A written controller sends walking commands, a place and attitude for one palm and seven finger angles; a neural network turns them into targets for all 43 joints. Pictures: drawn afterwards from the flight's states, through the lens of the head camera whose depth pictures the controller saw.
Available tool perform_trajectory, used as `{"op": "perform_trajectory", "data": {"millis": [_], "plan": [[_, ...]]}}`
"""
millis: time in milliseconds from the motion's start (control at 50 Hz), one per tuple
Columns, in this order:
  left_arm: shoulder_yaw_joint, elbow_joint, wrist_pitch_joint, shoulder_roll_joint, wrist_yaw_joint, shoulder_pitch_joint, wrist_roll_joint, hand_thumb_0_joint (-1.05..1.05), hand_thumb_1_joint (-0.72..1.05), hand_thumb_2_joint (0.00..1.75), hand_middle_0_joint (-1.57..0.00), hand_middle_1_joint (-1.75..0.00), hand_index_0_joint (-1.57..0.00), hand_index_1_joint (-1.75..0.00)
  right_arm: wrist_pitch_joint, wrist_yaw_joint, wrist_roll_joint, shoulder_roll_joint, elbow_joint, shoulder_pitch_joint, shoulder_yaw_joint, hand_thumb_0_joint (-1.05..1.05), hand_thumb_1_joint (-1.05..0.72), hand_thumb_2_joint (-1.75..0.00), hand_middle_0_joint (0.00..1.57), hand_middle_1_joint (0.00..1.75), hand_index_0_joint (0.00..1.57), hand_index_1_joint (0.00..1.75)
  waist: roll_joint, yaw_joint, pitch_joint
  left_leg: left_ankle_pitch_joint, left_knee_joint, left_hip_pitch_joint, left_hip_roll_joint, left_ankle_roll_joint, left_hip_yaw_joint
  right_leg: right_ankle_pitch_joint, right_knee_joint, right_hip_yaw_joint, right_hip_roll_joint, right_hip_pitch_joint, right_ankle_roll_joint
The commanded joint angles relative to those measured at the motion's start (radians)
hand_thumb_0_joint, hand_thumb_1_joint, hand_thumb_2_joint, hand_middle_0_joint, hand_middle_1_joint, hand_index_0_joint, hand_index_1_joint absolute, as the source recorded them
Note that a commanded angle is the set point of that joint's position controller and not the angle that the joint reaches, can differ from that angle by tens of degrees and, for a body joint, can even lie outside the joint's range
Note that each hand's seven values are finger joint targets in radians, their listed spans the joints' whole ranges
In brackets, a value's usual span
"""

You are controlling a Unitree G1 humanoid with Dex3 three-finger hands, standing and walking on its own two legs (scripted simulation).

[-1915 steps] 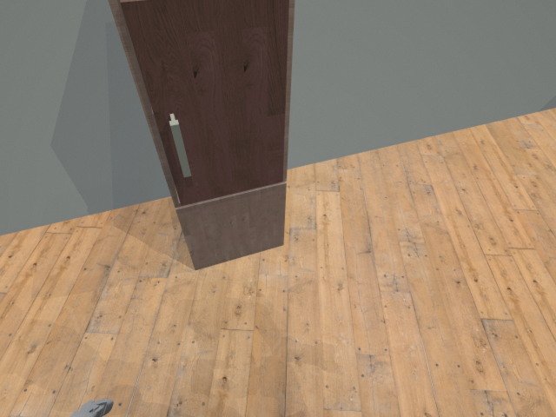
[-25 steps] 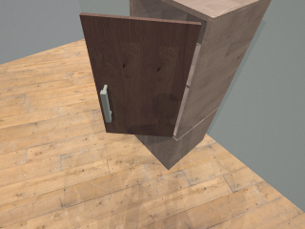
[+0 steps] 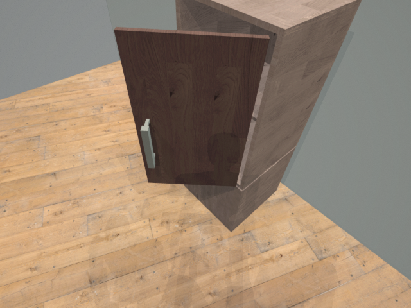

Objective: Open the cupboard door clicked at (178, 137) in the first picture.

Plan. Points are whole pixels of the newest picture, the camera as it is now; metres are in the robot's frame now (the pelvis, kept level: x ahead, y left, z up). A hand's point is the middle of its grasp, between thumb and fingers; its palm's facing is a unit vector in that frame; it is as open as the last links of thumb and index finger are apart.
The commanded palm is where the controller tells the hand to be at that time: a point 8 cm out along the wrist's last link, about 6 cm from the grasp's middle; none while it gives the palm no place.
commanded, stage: look again from close up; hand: left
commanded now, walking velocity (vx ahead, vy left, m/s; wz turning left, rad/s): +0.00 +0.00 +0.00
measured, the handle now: (149, 144) +0.60 +0.22 -0.10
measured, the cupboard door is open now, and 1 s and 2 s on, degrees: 46 46 46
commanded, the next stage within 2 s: shuffle to correct the standing spot in 0.54 s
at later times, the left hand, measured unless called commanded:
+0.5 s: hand out of the picture +0.05 +0.22 -0.17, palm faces +0.04 -0.97 -0.25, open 7.4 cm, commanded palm none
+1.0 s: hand out of the picture -0.06 +0.17 -0.19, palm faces +0.08 -0.99 -0.13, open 7.4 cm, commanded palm none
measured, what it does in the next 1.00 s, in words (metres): stands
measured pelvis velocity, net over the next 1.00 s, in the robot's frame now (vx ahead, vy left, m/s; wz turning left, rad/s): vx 0.01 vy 0.02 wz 0.02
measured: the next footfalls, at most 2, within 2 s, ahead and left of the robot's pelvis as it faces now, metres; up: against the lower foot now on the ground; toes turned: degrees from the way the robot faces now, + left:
none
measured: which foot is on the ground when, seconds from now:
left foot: down 0.00-1.00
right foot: down 0.00-1.00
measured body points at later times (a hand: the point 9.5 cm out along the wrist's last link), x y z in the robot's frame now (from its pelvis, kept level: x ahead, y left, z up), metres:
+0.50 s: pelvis -0.01 +0.01 -0.01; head -0.04 +0.02 +0.44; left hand +0.04 +0.27 -0.15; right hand +0.07 -0.24 -0.14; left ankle +0.01 +0.10 -0.74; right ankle +0.02 -0.12 -0.74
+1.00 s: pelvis +0.01 +0.02 -0.01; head +0.00 +0.03 +0.44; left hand -0.07 +0.22 -0.17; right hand -0.03 -0.20 -0.16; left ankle +0.01 +0.10 -0.74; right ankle +0.02 -0.12 -0.74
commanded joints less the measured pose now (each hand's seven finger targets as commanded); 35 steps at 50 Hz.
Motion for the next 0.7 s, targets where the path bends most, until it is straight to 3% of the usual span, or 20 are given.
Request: {"op": "perform_trajectory", "data": {"millis": [0,20,40,60,80,140,220,300,460,620,680], "plan": [[0.019,-0.128,-0.035,0.195,0.010,0.035,0.010,0.00,0.90,0.90,-0.20,-0.30,-0.20,-0.30,-0.052,-0.001,-0.014,-0.215,-0.171,-0.024,-0.041,0.00,-0.90,-0.90,0.20,0.30,0.20,0.30,0.008,0.008,0.025,-0.051,-0.016,-0.147,0.103,-0.001,-0.146,-0.080,0.032,0.089,-0.074,-0.020,-0.035],[0.022,-0.119,-0.040,0.186,0.010,0.038,0.017,0.00,0.90,0.90,-0.20,-0.30,-0.20,-0.30,-0.056,-0.009,-0.012,-0.210,-0.158,-0.014,-0.052,0.00,-0.90,-0.90,0.20,0.30,0.20,0.30,0.024,-0.013,-0.049,-0.019,0.010,-0.120,0.095,0.006,-0.146,-0.036,0.035,0.099,-0.080,-0.003,-0.048],[0.014,-0.127,-0.038,0.177,0.007,0.043,0.011,0.00,0.90,0.90,-0.20,-0.30,-0.20,-0.30,-0.055,-0.011,-0.009,-0.200,-0.161,0.007,-0.045,0.00,-0.90,-0.90,0.20,0.30,0.20,0.30,0.044,-0.015,-0.086,-0.008,0.025,-0.092,0.093,0.011,-0.146,-0.026,0.034,0.095,-0.084,0.002,-0.050],[0.016,-0.137,-0.032,0.169,0.006,0.045,0.011,0.00,0.90,0.90,-0.20,-0.30,-0.20,-0.30,-0.048,-0.012,-0.007,-0.188,-0.166,0.021,-0.049,0.00,-0.90,-0.90,0.20,0.30,0.20,0.30,0.058,-0.019,-0.081,-0.043,0.028,-0.107,0.094,0.014,-0.147,-0.061,0.032,0.092,-0.079,-0.015,-0.049],[0.013,-0.145,-0.027,0.159,0.005,0.049,0.011,0.00,0.90,0.90,-0.20,-0.30,-0.20,-0.30,-0.040,-0.009,-0.012,-0.175,-0.173,0.022,-0.040,0.00,-0.90,-0.90,0.20,0.30,0.20,0.30,0.029,-0.017,-0.057,-0.051,0.039,-0.133,0.094,0.021,-0.144,-0.071,0.027,0.091,-0.077,-0.023,-0.049],[0.025,-0.167,-0.026,0.189,0.004,0.021,0.009,0.00,0.90,0.90,-0.20,-0.30,-0.20,-0.30,-0.038,-0.006,-0.006,-0.205,-0.187,0.015,-0.048,0.00,-0.90,-0.90,0.20,0.30,0.20,0.30,0.012,-0.017,0.028,-0.005,0.039,-0.163,0.093,0.024,-0.140,-0.047,0.029,0.092,-0.076,-0.061,-0.055],[0.026,-0.178,-0.027,0.210,0.001,0.011,0.005,0.00,0.90,0.90,-0.20,-0.30,-0.20,-0.30,-0.040,-0.002,-0.006,-0.224,-0.194,-0.007,-0.043,0.00,-0.90,-0.90,0.20,0.30,0.20,0.30,0.028,-0.008,0.022,0.098,0.037,-0.133,0.101,0.025,-0.134,0.056,0.044,0.082,-0.073,-0.031,-0.048],[0.025,-0.186,-0.025,0.229,-0.002,-0.016,0.004,0.00,0.90,0.90,-0.20,-0.30,-0.20,-0.30,-0.038,0.003,-0.007,-0.248,-0.201,-0.044,-0.037,0.00,-0.90,-0.90,0.20,0.30,0.20,0.30,0.033,-0.002,0.026,0.118,0.015,-0.122,0.107,0.021,-0.131,0.078,0.028,0.079,-0.076,-0.009,-0.039],[0.019,-0.189,-0.017,0.252,-0.008,-0.065,0.004,0.00,0.90,0.90,-0.20,-0.30,-0.20,-0.30,-0.028,0.013,-0.008,-0.274,-0.199,-0.092,-0.031,0.00,-0.90,-0.90,0.20,0.30,0.20,0.30,0.030,-0.001,0.045,-0.025,-0.063,-0.129,0.107,0.011,-0.145,-0.016,-0.027,0.086,-0.080,-0.004,-0.025],[0.007,-0.163,-0.011,0.212,-0.006,-0.033,0.005,0.00,0.90,0.90,-0.20,-0.30,-0.20,-0.30,-0.018,0.018,-0.005,-0.236,-0.165,-0.069,-0.020,0.00,-0.90,-0.90,0.20,0.30,0.20,0.30,0.013,-0.001,0.044,-0.107,-0.103,-0.132,0.101,0.000,-0.148,-0.046,-0.054,0.086,-0.083,-0.001,-0.012],[0.006,-0.142,-0.006,0.190,-0.007,0.002,0.010,0.00,0.90,0.90,-0.20,-0.30,-0.20,-0.30,-0.007,0.019,-0.008,-0.217,-0.136,-0.031,-0.018,0.00,-0.90,-0.90,0.20,0.30,0.20,0.30,0.006,-0.003,0.039,-0.278,-0.118,-0.136,0.098,0.003,-0.148,-0.205,-0.061,0.072,-0.069,-0.003,-0.007]]}}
